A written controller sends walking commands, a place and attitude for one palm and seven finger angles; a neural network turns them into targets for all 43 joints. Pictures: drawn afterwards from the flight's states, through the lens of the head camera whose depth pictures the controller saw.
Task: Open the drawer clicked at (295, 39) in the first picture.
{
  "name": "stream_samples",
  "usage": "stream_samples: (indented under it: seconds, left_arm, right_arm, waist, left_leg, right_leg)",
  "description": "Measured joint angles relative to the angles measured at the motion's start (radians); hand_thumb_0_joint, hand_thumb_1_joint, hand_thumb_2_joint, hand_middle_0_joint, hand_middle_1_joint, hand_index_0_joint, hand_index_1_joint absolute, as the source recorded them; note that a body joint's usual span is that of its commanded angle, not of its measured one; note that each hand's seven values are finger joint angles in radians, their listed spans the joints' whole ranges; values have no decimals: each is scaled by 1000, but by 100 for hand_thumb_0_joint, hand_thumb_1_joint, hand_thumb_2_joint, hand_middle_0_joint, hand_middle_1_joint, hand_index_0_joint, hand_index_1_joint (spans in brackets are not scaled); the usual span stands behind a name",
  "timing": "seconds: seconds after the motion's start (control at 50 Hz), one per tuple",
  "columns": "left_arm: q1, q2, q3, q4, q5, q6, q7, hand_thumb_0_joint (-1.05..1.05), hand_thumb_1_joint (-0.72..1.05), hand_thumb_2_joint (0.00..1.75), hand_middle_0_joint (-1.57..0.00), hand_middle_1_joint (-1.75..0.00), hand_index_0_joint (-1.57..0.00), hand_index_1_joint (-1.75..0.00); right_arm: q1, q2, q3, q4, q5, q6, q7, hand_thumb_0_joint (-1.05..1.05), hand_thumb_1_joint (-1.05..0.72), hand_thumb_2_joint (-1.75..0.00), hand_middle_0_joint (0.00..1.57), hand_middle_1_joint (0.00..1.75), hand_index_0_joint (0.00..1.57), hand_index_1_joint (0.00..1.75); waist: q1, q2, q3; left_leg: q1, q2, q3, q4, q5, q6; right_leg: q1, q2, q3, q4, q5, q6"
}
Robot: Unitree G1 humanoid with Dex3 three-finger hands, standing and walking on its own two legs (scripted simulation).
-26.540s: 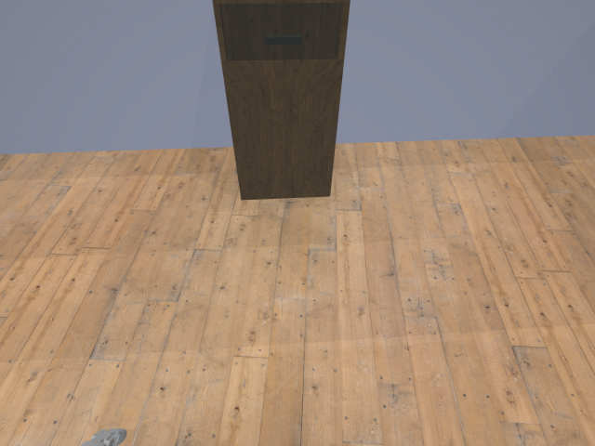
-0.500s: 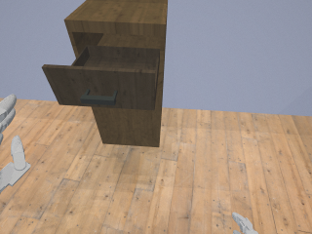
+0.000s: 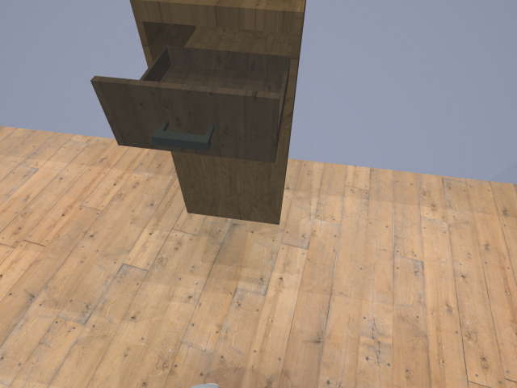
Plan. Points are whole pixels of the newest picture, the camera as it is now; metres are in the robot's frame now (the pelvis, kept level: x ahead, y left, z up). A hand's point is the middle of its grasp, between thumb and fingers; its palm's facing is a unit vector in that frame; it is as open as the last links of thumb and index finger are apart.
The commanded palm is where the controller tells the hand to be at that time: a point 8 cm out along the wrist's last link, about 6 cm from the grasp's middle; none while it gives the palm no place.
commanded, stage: let the arm hang, fingers relaxed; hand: left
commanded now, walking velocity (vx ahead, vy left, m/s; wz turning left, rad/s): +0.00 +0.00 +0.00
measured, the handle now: (184, 134) +0.61 +0.19 +0.03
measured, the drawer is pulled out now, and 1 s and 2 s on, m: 0.30 0.30 0.30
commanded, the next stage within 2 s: look to check the result in 0.78 s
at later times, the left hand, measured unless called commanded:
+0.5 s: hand out of the picture +0.06 +0.25 -0.14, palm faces -0.02 -0.95 -0.33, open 7.4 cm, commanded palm none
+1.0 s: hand out of the picture +0.13 +0.26 -0.13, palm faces -0.06 -0.94 -0.33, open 7.4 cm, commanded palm none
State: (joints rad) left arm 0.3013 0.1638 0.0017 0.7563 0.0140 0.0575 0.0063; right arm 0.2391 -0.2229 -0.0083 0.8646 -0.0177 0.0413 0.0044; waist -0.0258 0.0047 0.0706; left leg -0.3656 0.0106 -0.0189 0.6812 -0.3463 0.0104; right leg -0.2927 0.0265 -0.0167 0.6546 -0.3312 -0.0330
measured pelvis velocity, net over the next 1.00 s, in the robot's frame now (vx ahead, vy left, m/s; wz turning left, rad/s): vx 0.04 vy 0.02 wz -0.03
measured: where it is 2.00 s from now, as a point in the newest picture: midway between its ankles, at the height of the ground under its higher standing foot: outside the picture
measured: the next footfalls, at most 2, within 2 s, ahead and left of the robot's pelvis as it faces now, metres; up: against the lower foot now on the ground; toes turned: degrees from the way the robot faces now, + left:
none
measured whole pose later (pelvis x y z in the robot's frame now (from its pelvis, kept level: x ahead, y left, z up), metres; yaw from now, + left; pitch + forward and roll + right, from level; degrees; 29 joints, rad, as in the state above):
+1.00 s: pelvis +0.04 +0.02 +0.03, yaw -2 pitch -2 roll +0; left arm 0.09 0.33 0.02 1.11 0.01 -0.01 0.00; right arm 0.10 -0.33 -0.02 1.11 -0.01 0.00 -0.01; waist -0.01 0.00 0.09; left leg -0.15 0.00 0.02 0.34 -0.16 0.01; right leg -0.10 0.01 0.03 0.33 -0.21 -0.01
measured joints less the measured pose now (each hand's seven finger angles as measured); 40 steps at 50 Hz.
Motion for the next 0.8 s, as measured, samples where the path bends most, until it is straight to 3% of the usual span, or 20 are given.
stream_samples:
  seconds: [0.06, 0.24, 0.46, 0.8]
  left_arm:
    - [-2, 41, 13, 87, 4, -17, 0, -4, 100, 89, -22, -30, -21, -30]
    - [-29, 98, 25, 278, -2, -22, 0, -1, 93, 89, -21, -29, -20, -30]
    - [-111, 115, 20, 345, 0, -47, 2, 0, 90, 89, -20, -29, -20, -30]
    - [-205, 134, 13, 339, 2, -66, -4, 0, 90, 89, -21, -29, -20, -30]
  right_arm:
    - [30, 6, -4, 70, -1, 3, -10, 1, -91, -90, 20, 30, 20, 30]
    - [44, -2, -11, 186, -1, -7, -20, 1, -91, -90, 20, 29, 20, 30]
    - [-48, -26, -15, 228, 3, -31, -13, 1, -91, -90, 20, 30, 20, 30]
    - [-137, -87, -18, 238, 4, -43, -10, 1, -91, -90, 20, 30, 20, 30]
  waist:
    - [18, -9, 31]
    - [26, 10, 31]
    - [24, 33, 0]
    - [15, 8, 2]
  left_leg:
    - [37, 13, -14, -74, 130, -17]
    - [99, 2, 5, -220, 177, -12]
    - [156, -15, 24, -284, 194, -2]
    - [200, -12, 35, -326, 191, -3]
  right_leg:
    - [38, 15, -7, -63, 33, -1]
    - [95, 1, 12, -212, 112, 14]
    - [135, -17, 29, -246, 116, 27]
    - [177, -15, 41, -295, 122, 28]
